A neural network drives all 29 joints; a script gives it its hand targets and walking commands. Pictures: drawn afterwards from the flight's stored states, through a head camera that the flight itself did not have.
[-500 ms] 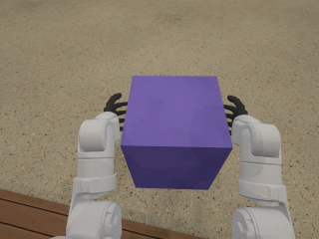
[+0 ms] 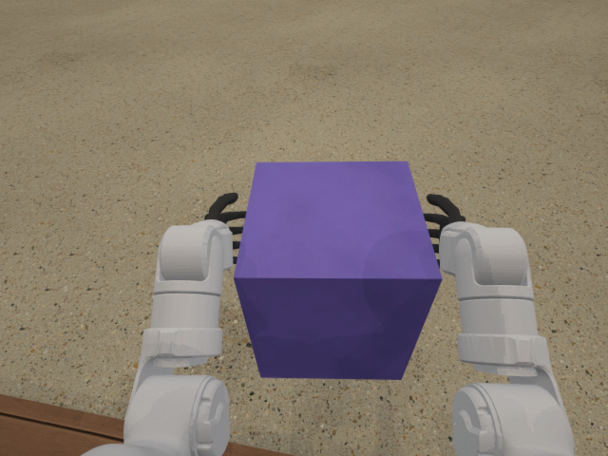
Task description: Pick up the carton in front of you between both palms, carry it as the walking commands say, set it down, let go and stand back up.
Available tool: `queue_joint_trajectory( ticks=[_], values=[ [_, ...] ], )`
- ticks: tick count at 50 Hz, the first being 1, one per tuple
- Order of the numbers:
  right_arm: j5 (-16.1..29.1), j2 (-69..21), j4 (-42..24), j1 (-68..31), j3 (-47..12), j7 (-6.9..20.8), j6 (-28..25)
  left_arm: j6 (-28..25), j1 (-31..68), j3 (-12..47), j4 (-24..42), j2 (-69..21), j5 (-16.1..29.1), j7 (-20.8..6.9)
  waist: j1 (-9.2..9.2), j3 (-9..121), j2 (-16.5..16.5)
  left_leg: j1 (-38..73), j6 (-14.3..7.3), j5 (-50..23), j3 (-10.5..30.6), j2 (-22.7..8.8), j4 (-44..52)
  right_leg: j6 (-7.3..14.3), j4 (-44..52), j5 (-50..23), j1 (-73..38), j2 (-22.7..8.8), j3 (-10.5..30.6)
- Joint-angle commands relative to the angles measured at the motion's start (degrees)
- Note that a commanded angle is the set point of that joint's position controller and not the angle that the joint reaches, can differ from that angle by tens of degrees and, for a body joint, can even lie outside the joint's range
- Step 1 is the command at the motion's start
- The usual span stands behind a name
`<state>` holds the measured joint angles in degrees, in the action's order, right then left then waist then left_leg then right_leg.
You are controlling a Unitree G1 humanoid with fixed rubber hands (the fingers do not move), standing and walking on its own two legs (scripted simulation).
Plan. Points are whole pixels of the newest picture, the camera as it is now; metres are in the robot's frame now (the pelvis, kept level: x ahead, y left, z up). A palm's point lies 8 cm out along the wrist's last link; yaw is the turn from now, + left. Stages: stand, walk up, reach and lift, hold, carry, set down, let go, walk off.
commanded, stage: carry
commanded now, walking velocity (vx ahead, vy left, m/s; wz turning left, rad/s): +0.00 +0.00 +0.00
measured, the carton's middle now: (330, 274) +0.35 +0.00 +0.05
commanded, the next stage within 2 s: none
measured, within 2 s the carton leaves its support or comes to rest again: neither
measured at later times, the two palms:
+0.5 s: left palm (220, 250) +0.33 +0.14 +0.13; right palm (464, 254) +0.32 -0.16 +0.13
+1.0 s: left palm (224, 255) +0.32 +0.13 +0.13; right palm (472, 259) +0.31 -0.17 +0.13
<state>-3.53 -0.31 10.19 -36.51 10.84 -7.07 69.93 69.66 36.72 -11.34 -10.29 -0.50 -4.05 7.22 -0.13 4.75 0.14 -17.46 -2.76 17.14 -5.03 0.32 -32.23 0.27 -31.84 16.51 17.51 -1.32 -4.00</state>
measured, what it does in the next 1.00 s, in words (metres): stands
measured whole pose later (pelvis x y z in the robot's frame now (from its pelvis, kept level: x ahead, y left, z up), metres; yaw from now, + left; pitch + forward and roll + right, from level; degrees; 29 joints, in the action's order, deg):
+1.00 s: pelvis -0.03 -0.02 +0.00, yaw +0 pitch +2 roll +0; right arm -3.9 -0.4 11.4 -37.0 11.0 -7.0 70.3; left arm 69.7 37.4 -11.4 -12.0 0.0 -3.8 7.0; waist 0.1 5.0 0.1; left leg -18.7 -1.4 13.7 -5.2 -1.1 -30.6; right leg 1.8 -30.4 13.4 18.9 -0.4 -4.9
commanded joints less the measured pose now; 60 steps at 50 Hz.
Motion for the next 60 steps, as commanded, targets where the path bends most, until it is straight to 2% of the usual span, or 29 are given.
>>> queue_joint_trajectory(
  ticks=[1,13,60],
  values=[
    [24.61,-63.92,-6.27,-41.75,-33.66,14.01,-1.83,-1.37,41.17,34.10,5.57,-64.13,24.97,-14.28,0.17,21.03,0.27,7.49,-1.08,-17.94,7.06,-8.35,4.11,2.26,2.74,-15.43,-7.34,-6.26,5.26],
    [24.08,-63.96,-5.73,-42.33,-32.76,13.69,-1.79,-1.37,41.98,33.21,4.70,-64.67,25.44,-14.59,0.24,20.70,0.01,6.81,-0.89,-14.77,6.96,-8.30,5.09,2.57,4.07,-13.80,-6.60,-6.42,5.61],
    [24.23,-64.35,-5.66,-42.62,-32.77,13.76,-1.72,-1.27,42.07,32.95,4.90,-64.52,25.23,-14.61,0.27,21.24,-0.07,6.20,-0.02,-11.97,6.39,-8.58,5.50,3.08,5.41,-13.56,-5.98,-6.64,5.93]
  ],
)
